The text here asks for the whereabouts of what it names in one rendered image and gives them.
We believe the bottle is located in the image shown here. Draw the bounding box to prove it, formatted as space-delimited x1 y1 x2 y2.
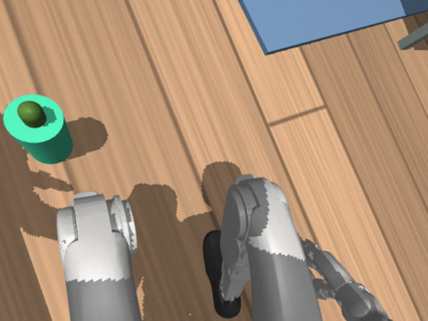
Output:
3 94 73 164

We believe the right robot foot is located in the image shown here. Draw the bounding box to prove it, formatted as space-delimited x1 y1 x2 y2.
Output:
203 230 241 318

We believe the right robot arm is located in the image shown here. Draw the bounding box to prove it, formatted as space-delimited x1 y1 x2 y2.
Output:
335 282 393 321

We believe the right robot hand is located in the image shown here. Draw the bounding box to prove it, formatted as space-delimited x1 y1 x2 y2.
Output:
300 239 355 300

